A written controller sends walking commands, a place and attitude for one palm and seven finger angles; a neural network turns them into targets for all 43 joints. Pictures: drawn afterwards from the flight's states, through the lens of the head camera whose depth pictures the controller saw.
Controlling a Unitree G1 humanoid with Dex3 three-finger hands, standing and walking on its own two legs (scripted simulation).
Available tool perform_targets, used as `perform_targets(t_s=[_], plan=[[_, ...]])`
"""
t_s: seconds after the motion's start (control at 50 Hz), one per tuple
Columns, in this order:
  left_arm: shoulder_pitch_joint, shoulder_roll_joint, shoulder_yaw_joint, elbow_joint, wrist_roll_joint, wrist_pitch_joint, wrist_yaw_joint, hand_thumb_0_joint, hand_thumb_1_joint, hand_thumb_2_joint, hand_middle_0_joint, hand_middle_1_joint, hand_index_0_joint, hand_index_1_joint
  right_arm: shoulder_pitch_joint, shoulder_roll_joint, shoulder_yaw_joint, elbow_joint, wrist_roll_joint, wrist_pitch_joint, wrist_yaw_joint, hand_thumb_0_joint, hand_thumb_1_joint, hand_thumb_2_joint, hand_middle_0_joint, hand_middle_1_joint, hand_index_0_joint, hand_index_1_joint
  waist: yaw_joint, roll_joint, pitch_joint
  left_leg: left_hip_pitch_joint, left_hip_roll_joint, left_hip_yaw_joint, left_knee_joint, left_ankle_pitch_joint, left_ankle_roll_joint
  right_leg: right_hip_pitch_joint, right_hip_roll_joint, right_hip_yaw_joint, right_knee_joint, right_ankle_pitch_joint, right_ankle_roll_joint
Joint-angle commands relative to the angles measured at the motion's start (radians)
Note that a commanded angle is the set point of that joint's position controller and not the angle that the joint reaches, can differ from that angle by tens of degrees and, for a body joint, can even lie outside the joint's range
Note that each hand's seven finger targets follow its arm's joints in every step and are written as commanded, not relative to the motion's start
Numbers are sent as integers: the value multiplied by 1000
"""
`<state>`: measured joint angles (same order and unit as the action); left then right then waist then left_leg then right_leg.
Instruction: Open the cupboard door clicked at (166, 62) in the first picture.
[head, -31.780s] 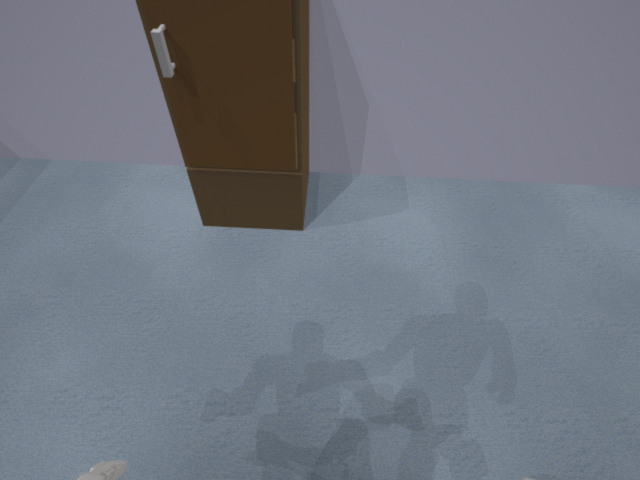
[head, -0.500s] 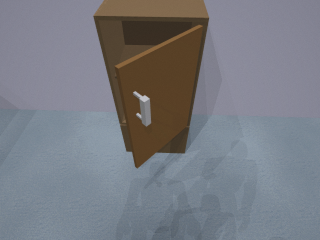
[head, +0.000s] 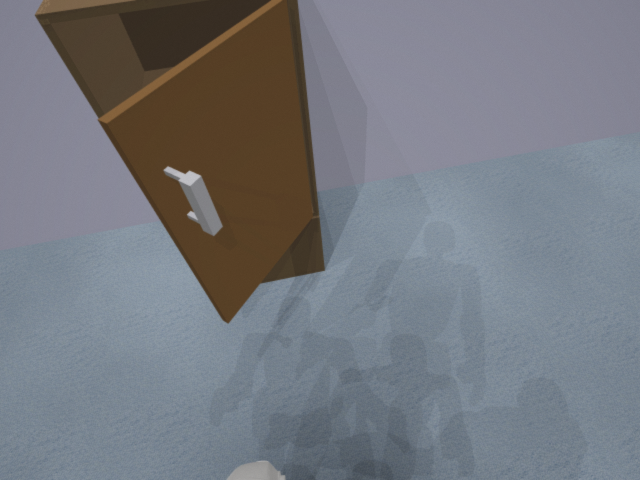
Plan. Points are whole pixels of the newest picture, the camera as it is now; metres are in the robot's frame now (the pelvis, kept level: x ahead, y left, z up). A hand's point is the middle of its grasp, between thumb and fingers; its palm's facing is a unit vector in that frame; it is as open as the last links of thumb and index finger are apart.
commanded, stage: walk to a spot facing it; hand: left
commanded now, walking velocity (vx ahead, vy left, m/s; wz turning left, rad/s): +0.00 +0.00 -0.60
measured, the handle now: (192, 200) +0.50 +0.25 +0.02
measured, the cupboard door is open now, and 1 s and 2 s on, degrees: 47 47 47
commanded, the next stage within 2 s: none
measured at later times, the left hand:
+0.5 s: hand out of the picture +0.12 +0.19 -0.16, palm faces -0.20 -0.95 -0.22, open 7.4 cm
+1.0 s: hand (286, 407) +0.23 +0.08 -0.15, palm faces -0.55 -0.80 -0.24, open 7.4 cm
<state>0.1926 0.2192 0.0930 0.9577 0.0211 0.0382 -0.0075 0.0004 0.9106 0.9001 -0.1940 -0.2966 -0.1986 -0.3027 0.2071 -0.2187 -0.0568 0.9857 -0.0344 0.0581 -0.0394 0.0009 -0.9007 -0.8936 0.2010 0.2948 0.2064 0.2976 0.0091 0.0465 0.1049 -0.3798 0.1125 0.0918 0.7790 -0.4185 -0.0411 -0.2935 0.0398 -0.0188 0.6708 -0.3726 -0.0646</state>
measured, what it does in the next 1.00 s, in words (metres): steps on the spot, turning right: left foot, then right foot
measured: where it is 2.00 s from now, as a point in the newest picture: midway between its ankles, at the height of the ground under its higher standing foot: outside the picture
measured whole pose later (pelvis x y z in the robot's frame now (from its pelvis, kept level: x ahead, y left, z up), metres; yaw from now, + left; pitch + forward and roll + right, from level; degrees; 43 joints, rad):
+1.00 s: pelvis +0.04 -0.02 +0.01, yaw -35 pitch +1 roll +1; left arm 0.16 0.22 0.06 0.88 0.02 0.05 0.00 0.00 0.91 0.90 -0.20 -0.30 -0.20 -0.30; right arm 0.21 -0.24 -0.05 0.89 -0.01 0.05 -0.03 0.00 -0.90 -0.89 0.20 0.29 0.20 0.30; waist -0.02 -0.01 0.09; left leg -0.37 0.04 0.03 0.75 -0.40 -0.05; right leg -0.33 0.07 0.08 0.57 -0.25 -0.04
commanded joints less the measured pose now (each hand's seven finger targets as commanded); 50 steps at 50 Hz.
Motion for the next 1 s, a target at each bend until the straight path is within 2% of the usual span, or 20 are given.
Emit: perform_targets(t_s=[0.0, 0.06, 0.3, 0.38, 0.4, 0.42, 0.44, 0.46, 0.5, 0.54, 0.6, 0.66, 0.68, 0.7, 0.72, 0.74, 0.8, 0.84, 0.92, 0.98], plan=[[63, 160, 32, -54, 0, -14, 35, 0, 900, 900, -200, -300, -200, -300, -78, -91, -34, -119, 10, -21, -2, 0, -900, -900, 200, 300, 200, 300, 24, -211, -73, -235, -35, -117, 368, -56, 5, 154, -295, 437, -310, 474, -145], [71, 152, 25, -66, -2, -24, 39, 0, 900, 900, -200, -300, -200, -300, -78, -62, -22, -119, 13, -19, 2, 0, -900, -900, 200, 300, 200, 300, 15, -138, -119, -195, -51, -105, 321, -4, -8, 207, -242, 365, -266, 647, -133], [120, 173, 39, -94, 9, -21, 40, 0, 900, 900, -200, -300, -200, -300, -148, -60, -21, -195, 31, -33, -5, 0, -900, -900, 200, 300, 200, 300, 39, -148, -153, -113, -110, -136, 65, -36, 2, 252, -213, 518, -243, 734, -148], [54, 168, 37, -118, -2, -18, 34, 0, 900, 900, -200, -300, -200, -300, -42, -68, -18, -179, 34, -45, -13, 0, -900, -900, 200, 300, 200, 300, -23, -118, -169, 117, -113, -145, -236, 114, 16, 109, -147, 494, -185, 664, -80], [37, 143, 31, -126, -5, -16, 31, 0, 900, 900, -200, -300, -200, -300, 9, -94, -23, -167, 31, -52, -17, 0, -900, -900, 200, 300, 200, 300, -50, -61, -187, 286, -38, -206, -368, 195, 35, -36, -83, 438, -126, 495, -32], [66, 96, 22, -144, -14, -16, 20, 0, 900, 900, -200, -300, -200, -300, 38, -189, -37, -172, 14, -62, -21, 0, -900, -900, 200, 300, 200, 300, -46, 174, -209, 448, 192, -432, -437, 306, 126, -247, 54, 286, 9, 118, 29], [38, 98, 16, -169, -6, -23, 9, 0, 900, 900, -200, -300, -200, -300, 65, -221, -39, -183, 8, -57, -24, 0, -900, -900, 200, 300, 200, 300, -47, 232, -156, 397, 375, -564, -480, 449, 247, -322, 62, 113, 241, -255, 82], [18, 118, 20, -174, 6, -23, -1, 0, 900, 900, -200, -300, -200, -300, 62, -211, -32, -196, -2, -55, -25, 0, -900, -900, 200, 300, 200, 300, -50, 102, -128, 288, 379, -540, -480, 440, 282, -299, 16, 97, 396, -239, 98], [13, 105, 22, -152, 7, -15, -13, 0, 900, 900, -200, -300, -200, -300, 17, -163, -13, -198, -3, -58, -23, 0, -900, -900, 200, 300, 200, 300, -12, 186, -120, 259, 251, -330, -410, 663, 223, -305, -29, 68, 480, -164, 107], [-17, 80, 10, -164, -2, -7, -28, 0, 900, 900, -200, -300, -200, -300, 10, -159, -14, -201, -7, -56, -22, 0, -900, -900, 200, 300, 200, 300, -11, 168, -135, 285, 193, -180, -361, 756, 189, -263, -50, 17, 375, -148, 106], [-39, 69, -2, -168, 0, -9, -35, 0, 900, 900, -200, -300, -200, -300, 50, -190, -28, -187, -8, -52, -17, 0, -900, -900, 200, 300, 200, 300, -37, 159, -160, 281, 176, -102, -306, 733, 152, -123, -22, -67, 128, -86, 92], [27, 89, 7, -141, -4, -13, -35, 0, 900, 900, -200, -300, -200, -300, 38, -210, -37, -182, 3, -42, -6, 0, -900, -900, 200, 300, 200, 300, 6, 124, -145, 155, 161, -57, -214, 564, 97, 79, -6, -91, -83, 115, 67], [90, 133, 17, -122, -2, -19, -29, 0, 900, 900, -200, -300, -200, -300, 27, -194, -35, -189, 8, -40, 0, 0, -900, -900, 200, 300, 200, 300, 42, 22, -165, 54, 121, -15, -87, 414, 53, 222, -56, -21, -189, 249, 41], [139, 263, 42, -114, 9, -33, -10, 0, 900, 900, -200, -300, -200, -300, 30, -111, -17, -223, 20, -37, 12, 0, -900, -900, 200, 300, 200, 300, 63, -322, -205, -180, -28, 92, 182, -23, -20, 374, -340, 390, -311, 478, -67], [188, 307, 44, -98, -5, -28, 5, 0, 900, 900, -200, -300, -200, -300, -34, -130, -17, -242, 24, -30, 6, 0, -900, -900, 200, 300, 200, 300, 110, -331, -207, -204, -44, -42, 333, -274, -18, 291, -449, 495, -325, 545, -179], [138, 263, 40, -110, -2, -19, 16, 0, 900, 900, -200, -300, -200, -300, -60, -124, -21, -226, 23, -28, 2, 0, -900, -900, 200, 300, 200, 300, 85, -256, -169, -230, -30, -105, 398, -200, -8, 237, -379, 472, -323, 407, -186], [-4, 197, 21, -145, 4, -11, 31, 0, 900, 900, -200, -300, -200, -300, -8, -110, -17, -179, 20, -24, 10, 0, -900, -900, 200, 300, 200, 300, 12, -237, -173, -154, -14, -97, 348, -58, -15, 136, -277, 330, -293, 373, -137], [-8, 197, 18, -147, 7, -14, 29, 0, 900, 900, -200, -300, -200, -300, 1, -83, -11, -166, 22, -23, 12, 0, -900, -900, 200, 300, 200, 300, 3, -158, -157, -89, -39, -72, 228, -47, -19, 87, -258, 323, -288, 422, -138], [-30, 205, 24, -145, 8, -11, 24, 0, 900, 900, -200, -300, -200, -300, 61, -67, -8, -152, 26, -33, 10, 0, -900, -900, 200, 300, 200, 300, -14, -171, -153, 12, -77, -56, -22, 1, -10, 52, -225, 356, -279, 363, -125], [-76, 168, 16, -161, -6, -3, 15, 0, 900, 900, -200, -300, -200, -300, 153, -101, -13, -128, 22, -49, 1, 0, -900, -900, 200, 300, 200, 300, -67, -125, -142, 231, -51, -94, -317, 122, 14, -126, -144, 325, -212, 192, -36]])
